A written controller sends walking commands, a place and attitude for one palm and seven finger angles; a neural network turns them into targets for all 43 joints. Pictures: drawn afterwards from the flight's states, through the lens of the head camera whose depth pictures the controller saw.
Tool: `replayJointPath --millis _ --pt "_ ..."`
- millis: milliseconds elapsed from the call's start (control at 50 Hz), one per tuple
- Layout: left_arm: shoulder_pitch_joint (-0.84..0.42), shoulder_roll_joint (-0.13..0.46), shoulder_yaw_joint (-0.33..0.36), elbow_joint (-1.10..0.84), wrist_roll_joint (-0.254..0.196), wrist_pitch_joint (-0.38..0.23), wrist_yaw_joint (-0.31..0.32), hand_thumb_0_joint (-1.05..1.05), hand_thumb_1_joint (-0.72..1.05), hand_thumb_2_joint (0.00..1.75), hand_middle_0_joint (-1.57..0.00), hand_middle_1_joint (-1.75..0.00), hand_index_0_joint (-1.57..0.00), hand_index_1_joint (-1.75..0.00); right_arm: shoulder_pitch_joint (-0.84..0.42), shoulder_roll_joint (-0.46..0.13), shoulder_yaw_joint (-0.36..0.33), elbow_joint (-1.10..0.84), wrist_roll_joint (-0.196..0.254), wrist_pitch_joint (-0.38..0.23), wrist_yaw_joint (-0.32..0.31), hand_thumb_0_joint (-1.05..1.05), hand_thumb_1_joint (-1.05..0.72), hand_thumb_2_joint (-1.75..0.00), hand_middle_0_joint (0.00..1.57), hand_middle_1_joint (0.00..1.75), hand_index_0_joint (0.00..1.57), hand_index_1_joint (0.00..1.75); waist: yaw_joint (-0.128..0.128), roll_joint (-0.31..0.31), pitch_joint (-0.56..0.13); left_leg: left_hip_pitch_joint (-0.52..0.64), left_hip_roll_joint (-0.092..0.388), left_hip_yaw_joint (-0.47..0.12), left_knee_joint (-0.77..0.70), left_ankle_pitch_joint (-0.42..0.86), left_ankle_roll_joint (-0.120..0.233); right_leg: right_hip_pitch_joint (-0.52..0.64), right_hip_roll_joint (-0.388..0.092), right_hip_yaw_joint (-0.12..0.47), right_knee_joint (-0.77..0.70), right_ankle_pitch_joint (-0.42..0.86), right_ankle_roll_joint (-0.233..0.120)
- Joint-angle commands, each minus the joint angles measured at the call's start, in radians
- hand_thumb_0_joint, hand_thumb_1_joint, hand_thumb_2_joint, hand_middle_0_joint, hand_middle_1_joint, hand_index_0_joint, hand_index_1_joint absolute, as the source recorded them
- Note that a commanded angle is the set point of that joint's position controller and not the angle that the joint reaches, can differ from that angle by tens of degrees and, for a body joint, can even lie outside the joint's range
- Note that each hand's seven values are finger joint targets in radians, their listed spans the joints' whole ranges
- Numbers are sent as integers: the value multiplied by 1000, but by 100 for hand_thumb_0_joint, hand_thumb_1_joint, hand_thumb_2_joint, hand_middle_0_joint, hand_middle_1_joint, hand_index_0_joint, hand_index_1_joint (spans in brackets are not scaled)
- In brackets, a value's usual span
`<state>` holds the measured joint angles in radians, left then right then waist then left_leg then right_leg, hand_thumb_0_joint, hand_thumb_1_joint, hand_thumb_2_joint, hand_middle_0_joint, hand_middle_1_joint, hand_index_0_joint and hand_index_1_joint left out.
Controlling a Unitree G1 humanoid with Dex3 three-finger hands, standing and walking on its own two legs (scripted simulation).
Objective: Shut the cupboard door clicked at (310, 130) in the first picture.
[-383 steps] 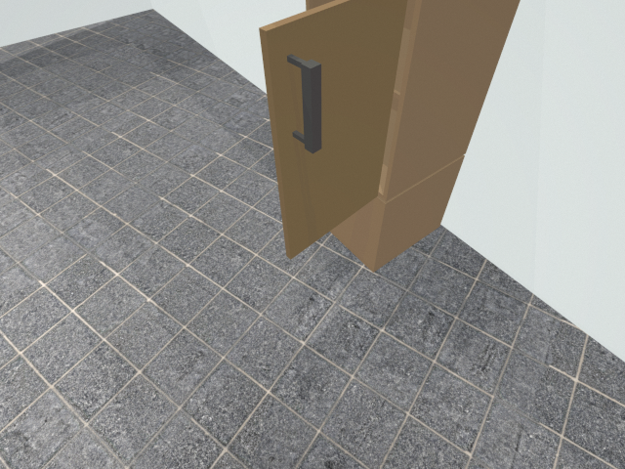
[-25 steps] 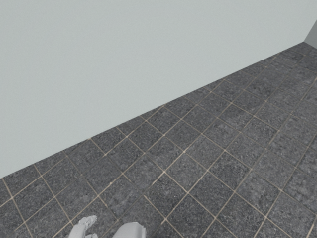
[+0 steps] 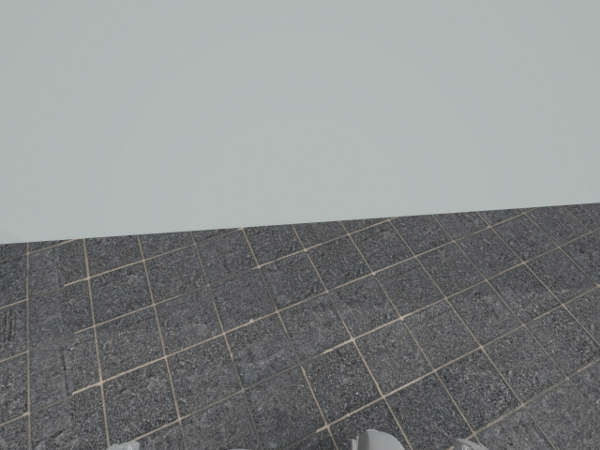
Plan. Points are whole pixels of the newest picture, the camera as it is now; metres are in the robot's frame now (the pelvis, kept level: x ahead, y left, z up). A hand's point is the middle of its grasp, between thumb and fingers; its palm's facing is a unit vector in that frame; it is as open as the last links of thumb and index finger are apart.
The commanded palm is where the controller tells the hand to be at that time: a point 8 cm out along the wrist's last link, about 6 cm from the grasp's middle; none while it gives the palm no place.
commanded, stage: walk to a spot facing it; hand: left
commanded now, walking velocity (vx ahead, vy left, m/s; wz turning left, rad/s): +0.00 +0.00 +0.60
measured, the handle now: out of the picture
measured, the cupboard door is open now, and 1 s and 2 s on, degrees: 96 96 96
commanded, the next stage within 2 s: none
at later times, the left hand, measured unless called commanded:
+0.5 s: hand out of the picture +0.02 +0.15 -0.16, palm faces +0.35 -0.90 -0.25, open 7.3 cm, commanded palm none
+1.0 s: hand out of the picture +0.04 +0.21 -0.15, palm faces +0.54 -0.81 -0.23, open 7.4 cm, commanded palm none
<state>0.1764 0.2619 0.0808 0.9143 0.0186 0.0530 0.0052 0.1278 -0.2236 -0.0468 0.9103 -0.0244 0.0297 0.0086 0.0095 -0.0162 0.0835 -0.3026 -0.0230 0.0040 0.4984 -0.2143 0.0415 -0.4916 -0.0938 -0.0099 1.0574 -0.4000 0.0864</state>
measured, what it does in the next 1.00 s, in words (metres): steps on the spot, turning left: right foot, then left foot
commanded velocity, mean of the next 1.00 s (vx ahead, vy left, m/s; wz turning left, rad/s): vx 0.10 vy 0.00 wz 0.60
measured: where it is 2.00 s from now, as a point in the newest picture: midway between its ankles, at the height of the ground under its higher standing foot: (222, 403)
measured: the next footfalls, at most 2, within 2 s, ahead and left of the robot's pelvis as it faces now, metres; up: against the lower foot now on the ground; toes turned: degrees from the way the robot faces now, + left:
right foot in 0.18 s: +0.05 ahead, -0.16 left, +0.00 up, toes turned +5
left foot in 0.60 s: +0.01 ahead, +0.09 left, +0.00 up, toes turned +30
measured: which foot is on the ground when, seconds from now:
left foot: down 0.00-0.18, up 0.20-0.58, down 0.60-1.00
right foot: up 0.00-0.16, down 0.18-0.60, up 0.62-1.00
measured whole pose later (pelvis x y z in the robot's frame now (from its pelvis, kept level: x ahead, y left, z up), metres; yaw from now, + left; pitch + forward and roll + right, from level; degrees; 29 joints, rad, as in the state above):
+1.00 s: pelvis +0.05 -0.03 +0.00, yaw +35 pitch +1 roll +0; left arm 0.12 0.23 0.07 0.90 0.02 0.02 -0.03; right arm 0.26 -0.20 -0.05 0.97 -0.03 0.01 0.02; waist -0.04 0.01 0.05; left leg -0.22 -0.03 -0.08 0.44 -0.24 0.02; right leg -0.44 -0.08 -0.02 0.80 -0.37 0.09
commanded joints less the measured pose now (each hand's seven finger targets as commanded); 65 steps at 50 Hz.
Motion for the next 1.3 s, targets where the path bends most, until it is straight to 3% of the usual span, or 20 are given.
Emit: replayJointPath --millis 0,120,140,160,180,200,280,480,540,560,580,600,700,920,1000,1020,1060,1140,1200,1280 --pt "-31 50 4 -100 2 -22 8 0 90 90 -20 -30 -20 -30 54 -209 -67 -49 -3 -5 -13 0 -90 -90 20 30 20 30 -41 149 -104 90 245 -305 -185 79 119 -7 22 2 -126 -10 -4" --pt "73 58 8 -89 -8 -47 15 0 90 90 -20 -30 -20 -30 -2 -193 -78 -67 5 7 -9 0 -90 -90 20 30 20 30 15 166 -149 -45 170 -326 -53 164 66 321 81 -27 -542 137 -23" --pt "114 96 20 -82 -3 -58 22 0 90 90 -20 -30 -20 -30 1 -152 -74 -75 12 7 -6 0 -90 -90 20 30 20 30 36 48 -171 -152 107 -282 34 48 16 465 -6 50 -697 166 -41" --pt "131 193 40 -82 13 -67 32 0 90 90 -20 -30 -20 -30 17 -81 -65 -90 21 5 -2 0 -90 -90 20 30 20 30 46 -253 -173 -333 -47 -94 278 -257 -71 561 -287 342 -799 179 -139" --pt "105 211 32 -91 9 -63 35 0 90 90 -20 -30 -20 -30 1 -119 -71 -94 11 8 0 0 -90 -90 20 30 20 30 42 -270 -141 -315 -34 -62 536 -407 -81 409 -424 400 -808 268 -229" --pt "45 166 18 -105 5 -62 35 0 90 90 -20 -30 -20 -30 21 -121 -70 -84 5 13 8 0 -90 -90 20 30 20 30 7 -160 -104 -297 0 -83 662 -339 -78 336 -368 287 -790 268 -246" --pt "-8 70 -7 -109 -4 -72 32 0 90 90 -20 -30 -20 -30 40 -84 -60 -32 6 34 19 0 -90 -90 20 30 20 30 -35 -191 -67 -314 44 -19 716 -180 -120 376 -211 9 -713 589 -169" --pt "123 140 25 -56 13 -66 29 0 90 90 -20 -30 -20 -30 -76 -46 -30 -57 15 21 25 0 -90 -90 20 30 20 30 39 -196 -97 -148 38 110 258 -239 -99 471 -289 -90 -599 773 -189" --pt "93 154 30 -54 3 -64 20 0 90 90 -20 -30 -20 -30 10 -79 -39 -46 11 9 22 0 -90 -90 20 30 20 30 -21 -159 -136 54 10 134 25 -68 -73 387 -265 -164 -454 732 -128" --pt "71 141 27 -65 -6 -61 15 0 90 90 -20 -30 -20 -30 91 -134 -53 -26 7 0 19 0 -90 -90 20 30 20 30 -73 -51 -186 234 72 61 -68 115 -42 258 -236 -197 -293 594 -81" --pt "46 64 10 -109 -14 -56 5 0 90 90 -20 -30 -20 -30 172 -260 -85 -14 -1 -10 11 0 -90 -90 20 30 20 30 -116 282 -227 399 366 -343 -104 492 97 -48 -72 -211 -36 -85 -1" --pt "-32 53 -3 -141 -6 -42 13 0 90 90 -20 -30 -20 -30 227 -302 -93 8 7 -1 -2 0 -90 -90 20 30 20 30 -136 279 -247 381 456 -418 -98 716 198 -116 -34 -80 99 -285 -6" --pt "-19 62 9 -82 4 -27 -1 0 90 90 -20 -30 -20 -30 61 -191 -53 -41 -2 -20 -24 0 -90 -90 20 30 20 30 -41 159 -111 171 271 -255 -176 225 109 -100 -34 15 135 -7 -9" --pt "-134 50 4 -125 6 -63 -32 0 90 90 -20 -30 -20 -30 134 -199 -67 -7 -4 -43 -10 0 -90 -90 20 30 20 30 -58 173 -63 139 230 -352 -249 -183 127 -41 17 -19 -260 27 2" --pt "-20 52 12 -87 3 -74 -34 0 90 90 -20 -30 -20 -30 76 -192 -71 -14 -1 -36 -9 0 -90 -90 20 30 20 30 4 153 -87 -39 172 -341 -153 -214 88 286 80 -68 -504 97 -4" --pt "63 83 23 -66 4 -83 -30 0 90 90 -20 -30 -20 -30 46 -169 -68 -19 7 -39 -7 0 -90 -90 20 30 20 30 54 87 -106 -184 117 -294 -59 -245 53 487 55 -32 -617 113 -11" --pt "230 242 57 -28 13 -91 -2 0 90 90 -20 -30 -20 -30 11 -66 -46 -66 15 -51 -2 0 -90 -90 20 30 20 30 139 -362 -158 -507 -39 -27 465 -430 -49 720 -417 491 -887 -257 -156" --pt "47 66 7 -45 -2 -113 4 0 90 90 -20 -30 -20 -30 49 -80 -57 6 -11 -24 30 0 -90 -90 20 30 20 30 -6 -147 14 -408 113 -47 731 -93 -73 359 -293 151 -914 -66 -115" --pt "124 23 -10 -4 -4 -138 2 0 90 90 -20 -30 -20 -30 59 -41 -44 21 -4 -16 40 0 -90 -90 20 30 20 30 -10 -167 -12 -429 104 1 699 1 -89 458 -227 -75 -856 382 -95" --pt "236 15 -12 50 4 -151 10 0 90 90 -20 -30 -20 -30 -10 -14 -33 7 -3 -11 46 0 -90 -90 20 30 20 30 8 -113 -36 -464 101 42 614 16 -82 573 -237 -168 -804 699 -104"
